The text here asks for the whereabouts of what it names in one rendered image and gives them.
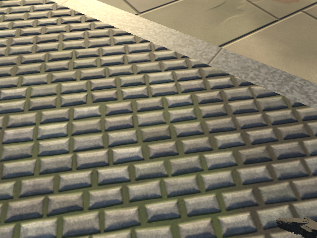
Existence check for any right robot hand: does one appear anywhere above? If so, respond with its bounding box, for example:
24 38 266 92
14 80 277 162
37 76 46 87
276 217 317 238

